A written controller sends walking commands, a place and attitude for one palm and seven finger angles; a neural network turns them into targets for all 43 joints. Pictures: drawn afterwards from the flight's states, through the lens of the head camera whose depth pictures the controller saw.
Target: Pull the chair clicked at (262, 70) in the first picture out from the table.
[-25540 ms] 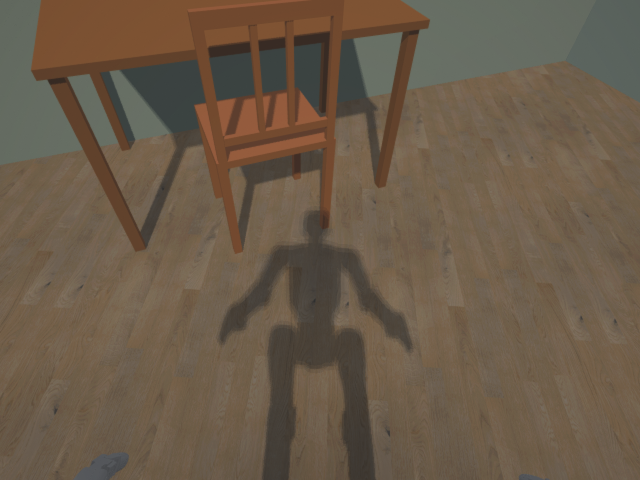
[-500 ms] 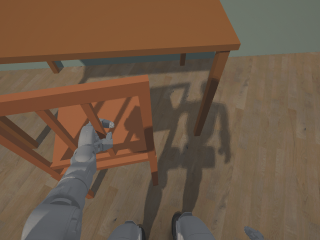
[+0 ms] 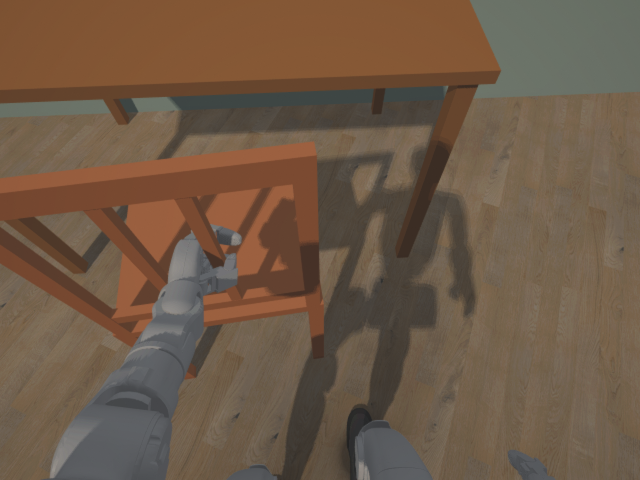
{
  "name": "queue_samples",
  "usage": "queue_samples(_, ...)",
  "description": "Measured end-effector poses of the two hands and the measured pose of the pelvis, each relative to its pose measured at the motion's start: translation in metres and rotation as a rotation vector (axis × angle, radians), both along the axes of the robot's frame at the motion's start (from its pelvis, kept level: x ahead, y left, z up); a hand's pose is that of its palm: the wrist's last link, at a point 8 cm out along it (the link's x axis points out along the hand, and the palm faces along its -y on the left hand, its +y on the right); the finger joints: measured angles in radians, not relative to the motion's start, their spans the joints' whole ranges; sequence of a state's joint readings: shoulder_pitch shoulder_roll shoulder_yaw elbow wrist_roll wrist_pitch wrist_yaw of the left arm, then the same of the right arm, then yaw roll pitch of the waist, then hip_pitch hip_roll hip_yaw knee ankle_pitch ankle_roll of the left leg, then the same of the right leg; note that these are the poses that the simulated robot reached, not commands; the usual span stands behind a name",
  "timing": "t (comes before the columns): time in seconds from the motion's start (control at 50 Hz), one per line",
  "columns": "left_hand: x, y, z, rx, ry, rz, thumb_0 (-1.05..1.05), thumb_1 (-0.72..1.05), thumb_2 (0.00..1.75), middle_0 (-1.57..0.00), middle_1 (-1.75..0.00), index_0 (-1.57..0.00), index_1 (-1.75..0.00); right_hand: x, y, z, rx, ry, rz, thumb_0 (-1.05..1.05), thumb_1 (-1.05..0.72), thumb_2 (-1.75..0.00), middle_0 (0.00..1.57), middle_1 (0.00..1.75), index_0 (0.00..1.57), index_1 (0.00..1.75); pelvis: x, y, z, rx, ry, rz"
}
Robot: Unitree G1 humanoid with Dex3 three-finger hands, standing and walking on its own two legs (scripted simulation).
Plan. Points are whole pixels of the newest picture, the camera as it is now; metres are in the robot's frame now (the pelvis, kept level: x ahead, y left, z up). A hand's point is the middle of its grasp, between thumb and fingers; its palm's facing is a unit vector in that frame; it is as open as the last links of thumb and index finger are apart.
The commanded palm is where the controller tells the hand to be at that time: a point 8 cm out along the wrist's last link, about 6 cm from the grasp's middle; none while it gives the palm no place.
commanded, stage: step backward, pulling the chair out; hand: left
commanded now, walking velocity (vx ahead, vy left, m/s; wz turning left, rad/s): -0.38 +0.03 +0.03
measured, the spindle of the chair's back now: (147, 265) +0.41 +0.24 -0.05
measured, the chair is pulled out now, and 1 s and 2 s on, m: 0.20 0.20 0.20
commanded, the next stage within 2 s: stop walking, hand still on the chair in 1.88 s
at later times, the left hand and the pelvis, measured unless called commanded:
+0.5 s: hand (230, 272) +0.39 +0.12 -0.05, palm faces +0.00 -0.98 -0.22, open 5.2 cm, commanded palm +0.38 +0.17 -0.04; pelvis +0.00 +0.00 +0.00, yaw +0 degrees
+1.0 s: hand (230, 271) +0.39 +0.12 -0.05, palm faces +0.00 -0.98 -0.22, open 5.2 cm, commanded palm +0.38 +0.17 -0.04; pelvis +0.00 +0.00 +0.00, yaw +0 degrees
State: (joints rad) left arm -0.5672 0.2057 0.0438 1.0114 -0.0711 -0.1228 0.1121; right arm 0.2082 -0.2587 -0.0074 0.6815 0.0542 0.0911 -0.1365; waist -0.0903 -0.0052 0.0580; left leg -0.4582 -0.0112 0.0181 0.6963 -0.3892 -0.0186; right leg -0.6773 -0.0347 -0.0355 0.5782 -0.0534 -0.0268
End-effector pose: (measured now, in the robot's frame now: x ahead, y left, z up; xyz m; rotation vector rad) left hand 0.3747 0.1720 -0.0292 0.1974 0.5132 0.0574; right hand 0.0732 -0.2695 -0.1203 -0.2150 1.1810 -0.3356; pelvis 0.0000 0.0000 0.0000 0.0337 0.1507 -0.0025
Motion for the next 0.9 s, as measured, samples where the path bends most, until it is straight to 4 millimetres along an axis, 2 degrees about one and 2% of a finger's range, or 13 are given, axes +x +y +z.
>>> queue_samples(0.16, -0.001, -0.001, 0.000, 0.006, -0.002, 0.016, 0.04, 0.69, 0.82, -0.26, -1.17, -0.50, -1.45, -0.003, 0.010, -0.007, 0.037, 0.024, -0.006, 0.01, -0.90, -0.90, 0.20, 0.30, 0.20, 0.30, -0.001, -0.002, 0.000, -0.001, 0.025, 0.010)
queue_samples(0.44, 0.000, 0.001, 0.000, 0.016, -0.006, -0.013, 0.03, 0.69, 0.80, -0.26, -1.18, -0.50, -1.45, -0.020, 0.005, -0.003, -0.002, 0.063, -0.038, 0.01, -0.90, -0.90, 0.20, 0.30, 0.20, 0.30, -0.001, 0.005, 0.001, 0.004, 0.033, -0.001)
queue_samples(0.66, 0.000, 0.000, 0.000, 0.018, -0.007, 0.008, 0.03, 0.68, 0.82, -0.27, -1.18, -0.50, -1.45, -0.012, 0.005, -0.009, 0.026, 0.061, -0.030, 0.01, -0.90, -0.90, 0.20, 0.30, 0.20, 0.30, 0.003, -0.002, 0.000, 0.003, 0.043, 0.008)
queue_samples(0.9, 0.000, 0.000, 0.000, 0.020, -0.008, -0.002, 0.03, 0.69, 0.82, -0.27, -1.19, -0.50, -1.45, -0.010, 0.001, -0.002, 0.002, 0.046, -0.030, 0.01, -0.90, -0.90, 0.20, 0.30, 0.20, 0.30, -0.002, 0.002, 0.002, 0.006, 0.047, 0.011)
